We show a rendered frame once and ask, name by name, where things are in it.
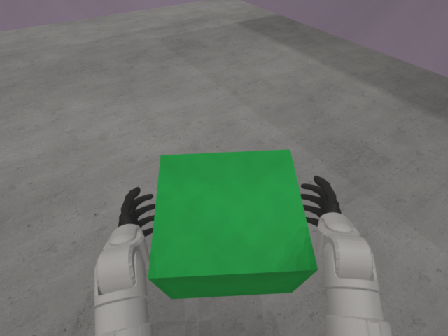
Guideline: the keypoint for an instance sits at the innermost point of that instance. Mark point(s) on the right robot forearm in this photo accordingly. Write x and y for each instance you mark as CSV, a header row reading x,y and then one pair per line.
x,y
354,305

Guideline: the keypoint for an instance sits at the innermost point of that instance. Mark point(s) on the robot left hand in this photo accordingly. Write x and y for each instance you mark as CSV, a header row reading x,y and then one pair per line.
x,y
129,214

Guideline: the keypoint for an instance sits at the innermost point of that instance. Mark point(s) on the carton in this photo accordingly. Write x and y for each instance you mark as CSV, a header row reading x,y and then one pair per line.
x,y
229,224

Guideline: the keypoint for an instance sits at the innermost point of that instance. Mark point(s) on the robot right hand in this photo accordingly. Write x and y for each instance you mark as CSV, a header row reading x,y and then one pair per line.
x,y
327,200

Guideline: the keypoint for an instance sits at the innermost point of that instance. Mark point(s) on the left robot forearm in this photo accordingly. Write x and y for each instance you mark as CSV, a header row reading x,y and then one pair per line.
x,y
120,288

